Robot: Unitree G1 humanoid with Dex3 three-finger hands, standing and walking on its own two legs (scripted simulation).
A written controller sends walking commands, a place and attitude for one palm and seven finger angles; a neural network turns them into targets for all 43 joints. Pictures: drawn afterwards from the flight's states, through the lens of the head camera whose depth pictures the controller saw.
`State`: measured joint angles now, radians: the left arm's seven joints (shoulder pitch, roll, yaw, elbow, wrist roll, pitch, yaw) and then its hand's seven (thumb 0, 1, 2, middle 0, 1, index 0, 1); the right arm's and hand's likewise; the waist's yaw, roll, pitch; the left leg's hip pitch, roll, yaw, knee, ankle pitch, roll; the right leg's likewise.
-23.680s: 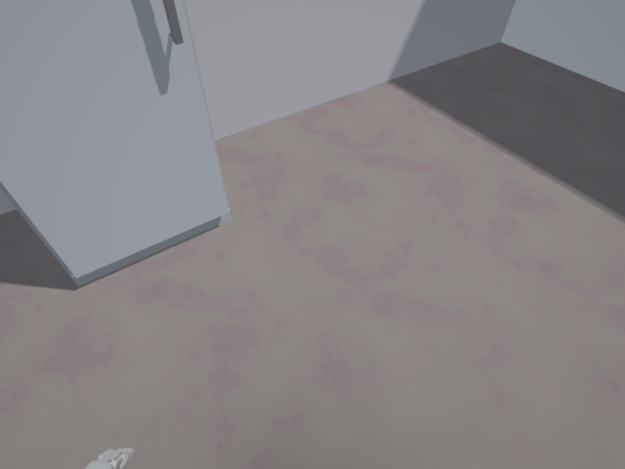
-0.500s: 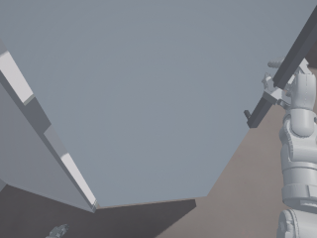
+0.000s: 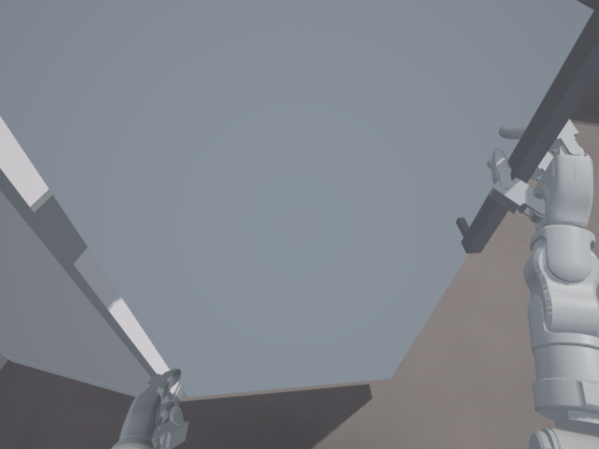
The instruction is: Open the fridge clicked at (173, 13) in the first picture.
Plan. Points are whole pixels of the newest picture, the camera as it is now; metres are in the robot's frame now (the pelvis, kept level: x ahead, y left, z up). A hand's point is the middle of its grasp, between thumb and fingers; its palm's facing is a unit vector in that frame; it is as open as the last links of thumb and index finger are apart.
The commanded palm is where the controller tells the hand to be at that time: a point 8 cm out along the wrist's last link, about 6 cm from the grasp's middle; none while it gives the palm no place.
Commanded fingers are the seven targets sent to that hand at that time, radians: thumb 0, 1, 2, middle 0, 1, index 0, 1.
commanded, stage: loosen the grip on the handle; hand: right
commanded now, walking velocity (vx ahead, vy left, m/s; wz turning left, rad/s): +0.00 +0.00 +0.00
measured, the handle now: (516, 149) +0.42 -0.23 +0.22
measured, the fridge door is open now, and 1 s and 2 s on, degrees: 71 67 67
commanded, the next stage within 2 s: slip the hand off the handle in 0.64 s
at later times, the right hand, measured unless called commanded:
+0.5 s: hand (504, 180) +0.39 -0.22 +0.19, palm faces +0.26 +0.94 -0.22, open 13.0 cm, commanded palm +0.36 -0.27 +0.20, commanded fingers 0.00 0.55 -0.20 0.28 1.18 0.28 1.18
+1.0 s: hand (542, 178) +0.39 -0.27 +0.20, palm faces +0.32 +0.92 -0.21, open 14.6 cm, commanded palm +0.36 -0.31 +0.20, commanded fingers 0.00 0.55 -0.20 0.25 1.15 0.25 1.15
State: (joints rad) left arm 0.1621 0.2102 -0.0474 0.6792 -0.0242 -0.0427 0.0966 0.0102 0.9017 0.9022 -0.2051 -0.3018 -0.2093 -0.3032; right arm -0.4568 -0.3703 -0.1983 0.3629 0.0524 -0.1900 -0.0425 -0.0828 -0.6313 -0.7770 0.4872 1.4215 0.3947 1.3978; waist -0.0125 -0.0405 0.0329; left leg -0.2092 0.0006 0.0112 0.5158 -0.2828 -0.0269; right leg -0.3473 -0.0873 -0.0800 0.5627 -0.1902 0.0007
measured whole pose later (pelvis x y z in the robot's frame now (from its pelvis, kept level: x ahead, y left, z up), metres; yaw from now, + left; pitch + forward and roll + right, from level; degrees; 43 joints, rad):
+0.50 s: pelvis -0.01 +0.01 -0.01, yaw +1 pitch +1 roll +1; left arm 0.32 0.26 -0.02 0.72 -0.02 -0.13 0.08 0.01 0.90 0.90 -0.20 -0.30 -0.21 -0.30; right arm -0.55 -0.45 -0.31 0.57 0.03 -0.29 0.04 -0.01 0.39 -0.28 0.44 1.35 0.35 1.31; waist 0.03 -0.01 -0.01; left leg -0.35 0.00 0.00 0.65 -0.32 0.00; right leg -0.45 -0.05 -0.03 0.62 -0.19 0.01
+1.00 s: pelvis +0.03 +0.02 -0.01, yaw +0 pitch +4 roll +1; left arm 0.23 0.26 -0.01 0.66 -0.03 -0.09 0.09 0.01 0.90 0.90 -0.20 -0.30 -0.21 -0.30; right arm -0.39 -0.48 -0.43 0.38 0.11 -0.20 0.15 -0.02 0.55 -0.20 0.28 1.16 0.26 1.16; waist -0.02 -0.02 -0.06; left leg -0.33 -0.01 0.01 0.63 -0.38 0.00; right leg -0.45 -0.06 -0.01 0.64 -0.27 0.02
